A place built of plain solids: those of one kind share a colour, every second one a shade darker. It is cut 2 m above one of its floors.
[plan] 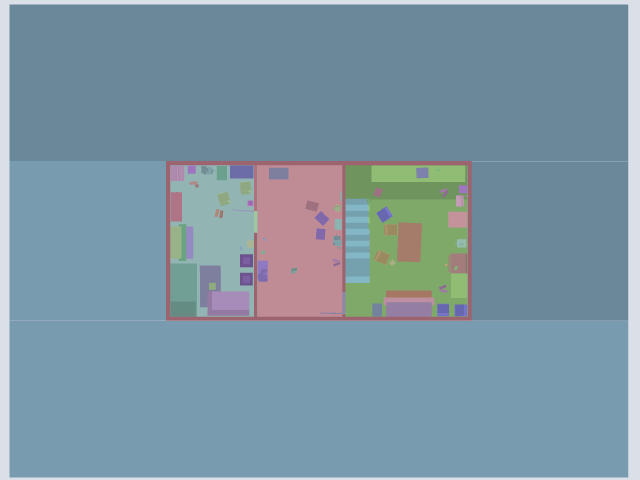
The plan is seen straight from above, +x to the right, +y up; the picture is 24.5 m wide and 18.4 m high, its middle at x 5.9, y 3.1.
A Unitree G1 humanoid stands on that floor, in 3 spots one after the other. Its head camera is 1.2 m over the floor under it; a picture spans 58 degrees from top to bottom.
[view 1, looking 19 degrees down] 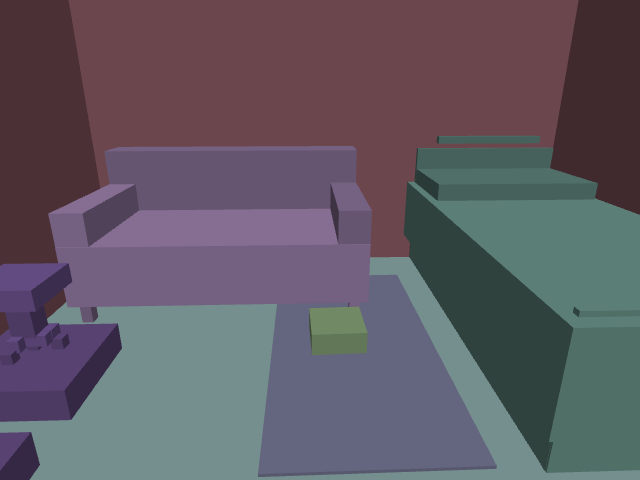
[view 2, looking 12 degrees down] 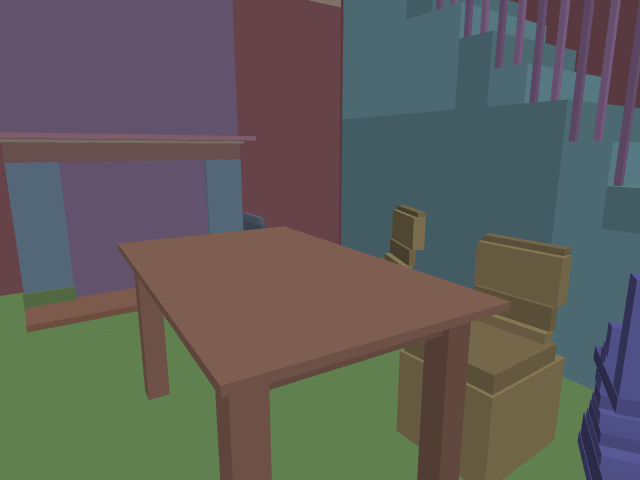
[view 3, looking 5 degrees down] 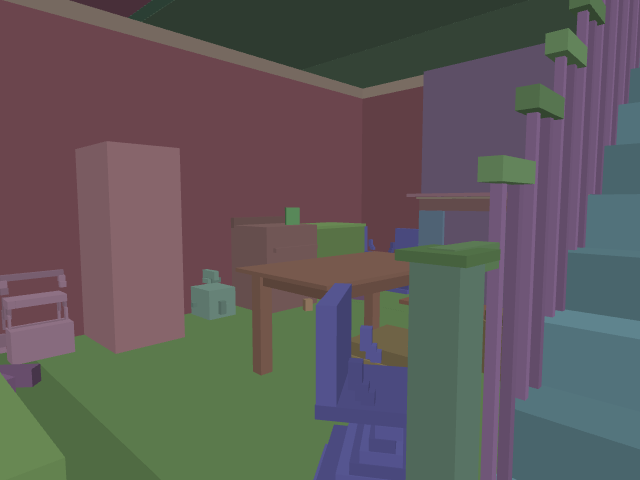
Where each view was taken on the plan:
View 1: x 1.93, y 3.23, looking -92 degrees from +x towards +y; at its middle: sofa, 2.30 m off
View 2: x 10.07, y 4.47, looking -124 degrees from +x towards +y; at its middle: dining_table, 2.16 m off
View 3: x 7.34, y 5.45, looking -46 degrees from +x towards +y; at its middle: counter_run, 5.20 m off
